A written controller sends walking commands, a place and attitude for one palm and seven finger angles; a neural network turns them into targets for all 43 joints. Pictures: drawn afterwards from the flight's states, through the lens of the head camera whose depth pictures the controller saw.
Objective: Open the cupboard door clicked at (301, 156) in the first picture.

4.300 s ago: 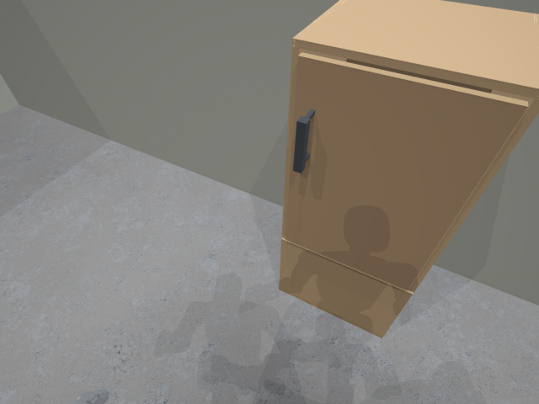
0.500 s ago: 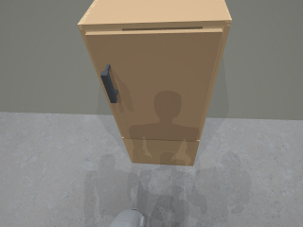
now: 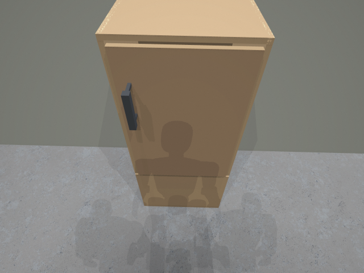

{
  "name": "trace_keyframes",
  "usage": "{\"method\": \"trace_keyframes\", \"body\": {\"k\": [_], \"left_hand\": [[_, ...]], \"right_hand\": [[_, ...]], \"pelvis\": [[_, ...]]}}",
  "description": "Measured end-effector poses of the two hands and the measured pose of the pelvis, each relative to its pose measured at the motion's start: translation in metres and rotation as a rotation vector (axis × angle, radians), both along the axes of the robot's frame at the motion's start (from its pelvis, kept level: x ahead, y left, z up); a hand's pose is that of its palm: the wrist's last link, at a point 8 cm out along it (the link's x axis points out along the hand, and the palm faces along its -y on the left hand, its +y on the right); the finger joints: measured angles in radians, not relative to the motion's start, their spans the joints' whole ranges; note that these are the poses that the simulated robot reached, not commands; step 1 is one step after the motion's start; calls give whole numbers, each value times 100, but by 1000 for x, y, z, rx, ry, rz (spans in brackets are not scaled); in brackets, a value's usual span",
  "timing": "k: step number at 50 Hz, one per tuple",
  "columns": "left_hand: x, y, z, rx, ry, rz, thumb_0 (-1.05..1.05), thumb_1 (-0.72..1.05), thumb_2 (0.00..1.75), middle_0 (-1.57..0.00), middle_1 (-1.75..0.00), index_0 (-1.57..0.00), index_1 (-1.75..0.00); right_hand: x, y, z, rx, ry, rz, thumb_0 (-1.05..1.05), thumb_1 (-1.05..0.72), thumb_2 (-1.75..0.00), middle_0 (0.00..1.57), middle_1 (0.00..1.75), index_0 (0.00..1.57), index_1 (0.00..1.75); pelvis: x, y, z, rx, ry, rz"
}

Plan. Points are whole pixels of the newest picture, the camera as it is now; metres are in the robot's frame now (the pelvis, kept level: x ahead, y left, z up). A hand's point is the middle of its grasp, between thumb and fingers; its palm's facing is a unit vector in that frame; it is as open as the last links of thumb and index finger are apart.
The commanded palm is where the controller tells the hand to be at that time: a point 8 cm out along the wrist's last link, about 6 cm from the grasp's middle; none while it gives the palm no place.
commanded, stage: look again from close up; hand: left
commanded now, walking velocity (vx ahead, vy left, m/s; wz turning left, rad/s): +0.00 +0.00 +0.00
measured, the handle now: (131, 107) +0.54 +0.19 +0.04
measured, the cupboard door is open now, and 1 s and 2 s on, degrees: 0 0 0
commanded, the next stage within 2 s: raise the hand with hooked fingers in 0.54 s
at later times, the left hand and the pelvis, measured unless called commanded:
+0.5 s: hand out of the picture +0.04 +0.16 -0.17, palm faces -0.01 -0.97 -0.24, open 7.4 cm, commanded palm none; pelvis +0.01 -0.02 +0.00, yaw +0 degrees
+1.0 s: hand (120, 246) +0.18 +0.15 -0.03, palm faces +0.00 -1.00 -0.01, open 8.2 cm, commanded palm +0.13 +0.22 -0.04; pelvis -0.01 -0.04 -0.06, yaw +2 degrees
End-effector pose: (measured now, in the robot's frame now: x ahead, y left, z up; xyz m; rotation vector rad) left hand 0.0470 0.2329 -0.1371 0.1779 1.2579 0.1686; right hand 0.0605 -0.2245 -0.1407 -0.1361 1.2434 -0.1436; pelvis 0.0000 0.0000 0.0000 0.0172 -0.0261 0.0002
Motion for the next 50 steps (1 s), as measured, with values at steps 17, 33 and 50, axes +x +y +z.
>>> {"method": "trace_keyframes", "body": {"k": [17, 33, 50], "left_hand": [[-3, -11, 6, 34, 11, -50, 0, 91, 90, -20, -30, -20, -29], [-21, -33, -4, -12, 67, -9, 0, 91, 90, -20, -30, -20, -29], [113, -31, 105, -176, -1193, -166, 0, 68, 81, -22, -45, -22, -44]], "right_hand": [[-71, -16, -11, 29, 132, -15, 0, -91, -90, 20, 30, 20, 29], [-26, -32, -2, -6, 74, 18, 0, -91, -90, 20, 30, 20, 29], [146, -54, 53, -116, -759, 189, 1, -91, -90, 20, 30, 20, 29]], "pelvis": [[3, -15, -2, -7, -2, 1], [12, -28, 0, -14, 4, -3], [-14, -37, -57, -4, 187, 30]]}}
